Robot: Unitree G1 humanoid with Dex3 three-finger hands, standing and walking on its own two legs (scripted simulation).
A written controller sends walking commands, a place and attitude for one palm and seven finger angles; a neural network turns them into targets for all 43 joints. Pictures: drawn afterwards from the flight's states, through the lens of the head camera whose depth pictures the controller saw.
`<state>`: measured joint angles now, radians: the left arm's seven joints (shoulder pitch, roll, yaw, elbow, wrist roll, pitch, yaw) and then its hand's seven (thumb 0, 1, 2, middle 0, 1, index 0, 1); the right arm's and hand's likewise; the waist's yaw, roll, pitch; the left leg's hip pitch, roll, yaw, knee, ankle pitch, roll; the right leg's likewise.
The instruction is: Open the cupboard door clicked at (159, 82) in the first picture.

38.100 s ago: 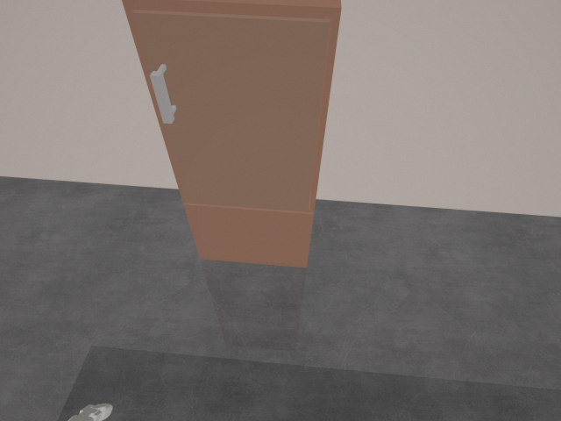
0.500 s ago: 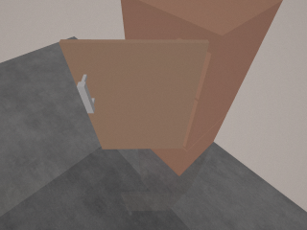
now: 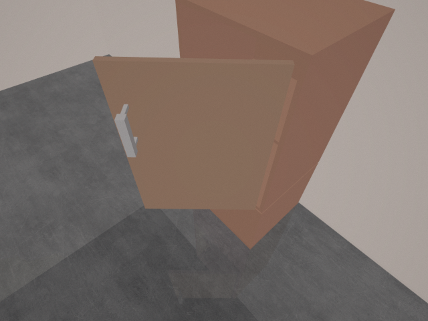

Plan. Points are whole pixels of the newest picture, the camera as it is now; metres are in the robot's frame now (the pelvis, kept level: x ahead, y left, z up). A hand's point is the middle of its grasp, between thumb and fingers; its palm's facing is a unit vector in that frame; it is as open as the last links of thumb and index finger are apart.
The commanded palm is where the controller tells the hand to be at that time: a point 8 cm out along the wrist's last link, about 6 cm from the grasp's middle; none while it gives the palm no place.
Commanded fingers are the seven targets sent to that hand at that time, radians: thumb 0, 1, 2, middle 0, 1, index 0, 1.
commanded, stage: look again from close up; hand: left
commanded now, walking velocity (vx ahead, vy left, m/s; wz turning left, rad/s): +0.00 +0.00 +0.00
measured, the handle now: (128, 131) +0.52 +0.25 +0.03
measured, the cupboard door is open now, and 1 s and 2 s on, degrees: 48 48 48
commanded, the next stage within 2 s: raise the hand with hooked fingers in 0.14 s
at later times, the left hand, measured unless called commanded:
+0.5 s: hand (111, 278) +0.19 +0.20 +0.00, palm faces +0.15 -0.99 -0.02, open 7.8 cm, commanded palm +0.11 +0.25 -0.05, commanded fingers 0.00 0.57 0.76 -0.22 -0.51 -0.22 -0.51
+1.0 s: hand (88, 288) +0.17 +0.24 -0.02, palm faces +0.07 -1.00 -0.03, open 10.6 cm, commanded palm +0.14 +0.29 -0.01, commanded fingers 0.00 -0.01 0.51 -0.27 -0.88 -0.27 -0.88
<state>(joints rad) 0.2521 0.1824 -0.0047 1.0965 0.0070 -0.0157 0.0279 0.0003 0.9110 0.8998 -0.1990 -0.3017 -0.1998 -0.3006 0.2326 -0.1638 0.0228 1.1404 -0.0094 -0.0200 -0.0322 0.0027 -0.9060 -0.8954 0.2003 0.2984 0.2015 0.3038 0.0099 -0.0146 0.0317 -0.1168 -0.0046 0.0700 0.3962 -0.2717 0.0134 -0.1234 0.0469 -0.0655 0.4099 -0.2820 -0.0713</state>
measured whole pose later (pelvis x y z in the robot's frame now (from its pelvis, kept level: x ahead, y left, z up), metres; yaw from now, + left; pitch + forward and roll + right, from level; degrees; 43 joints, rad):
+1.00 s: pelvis -0.06 +0.02 -0.06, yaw +2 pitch +11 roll -2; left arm 0.25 0.28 0.23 0.13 -0.31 -0.31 -0.29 0.01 0.22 0.61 -0.25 -0.74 -0.25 -0.74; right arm 0.26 -0.19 0.06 0.59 0.04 -0.21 -0.06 0.01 -0.90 -0.89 0.21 0.30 0.21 0.30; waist -0.01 0.03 -0.09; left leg -0.75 0.01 0.02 1.00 -0.44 0.04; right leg -0.70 0.02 -0.14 0.94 -0.43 -0.06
